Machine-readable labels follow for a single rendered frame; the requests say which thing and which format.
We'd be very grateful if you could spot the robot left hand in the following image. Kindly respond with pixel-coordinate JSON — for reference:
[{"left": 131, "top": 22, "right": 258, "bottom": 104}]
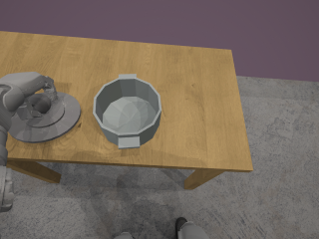
[{"left": 0, "top": 72, "right": 58, "bottom": 120}]

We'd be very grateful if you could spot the knob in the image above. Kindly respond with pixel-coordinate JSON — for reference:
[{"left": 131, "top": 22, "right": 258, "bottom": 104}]
[{"left": 28, "top": 94, "right": 52, "bottom": 114}]

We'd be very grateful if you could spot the pot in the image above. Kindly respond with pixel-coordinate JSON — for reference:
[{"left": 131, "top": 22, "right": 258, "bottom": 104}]
[{"left": 93, "top": 74, "right": 161, "bottom": 149}]

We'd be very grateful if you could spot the table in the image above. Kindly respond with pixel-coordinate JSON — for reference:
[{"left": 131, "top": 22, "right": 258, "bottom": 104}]
[{"left": 0, "top": 31, "right": 253, "bottom": 190}]

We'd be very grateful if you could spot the lid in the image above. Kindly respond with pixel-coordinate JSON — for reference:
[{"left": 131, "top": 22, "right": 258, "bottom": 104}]
[{"left": 8, "top": 92, "right": 81, "bottom": 143}]

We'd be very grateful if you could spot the left robot upper arm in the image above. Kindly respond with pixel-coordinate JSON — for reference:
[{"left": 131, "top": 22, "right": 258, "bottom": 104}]
[{"left": 0, "top": 165, "right": 15, "bottom": 239}]

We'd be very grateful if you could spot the robot right shin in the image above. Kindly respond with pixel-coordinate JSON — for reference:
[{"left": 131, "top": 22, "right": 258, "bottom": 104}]
[{"left": 180, "top": 221, "right": 194, "bottom": 229}]

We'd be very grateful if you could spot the robot right foot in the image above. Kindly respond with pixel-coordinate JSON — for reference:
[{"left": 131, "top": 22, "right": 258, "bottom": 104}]
[{"left": 175, "top": 217, "right": 187, "bottom": 239}]

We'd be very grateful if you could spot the left robot forearm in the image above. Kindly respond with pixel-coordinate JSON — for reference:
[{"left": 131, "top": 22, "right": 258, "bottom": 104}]
[{"left": 0, "top": 82, "right": 25, "bottom": 166}]

